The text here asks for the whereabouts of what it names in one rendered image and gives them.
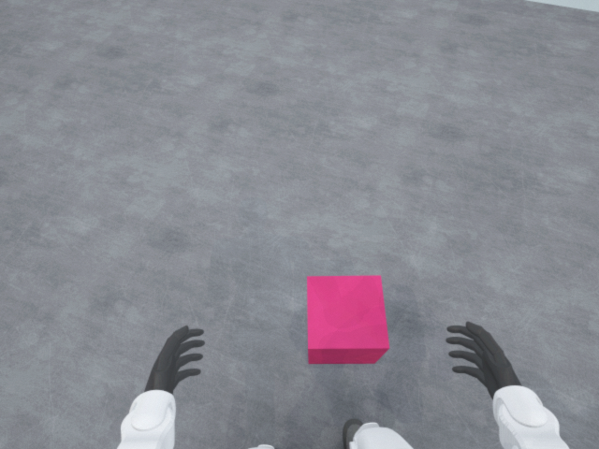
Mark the right robot thigh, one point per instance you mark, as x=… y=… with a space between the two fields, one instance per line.
x=379 y=438

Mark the robot right foot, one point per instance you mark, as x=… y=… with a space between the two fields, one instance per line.
x=349 y=430

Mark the right robot hand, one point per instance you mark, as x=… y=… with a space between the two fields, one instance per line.
x=495 y=371

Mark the carton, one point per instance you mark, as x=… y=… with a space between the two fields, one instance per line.
x=346 y=319

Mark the left robot forearm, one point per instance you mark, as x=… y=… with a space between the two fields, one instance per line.
x=150 y=422

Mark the right robot forearm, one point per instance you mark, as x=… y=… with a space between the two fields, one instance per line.
x=524 y=423

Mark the left robot hand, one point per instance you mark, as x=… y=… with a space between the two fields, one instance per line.
x=165 y=375

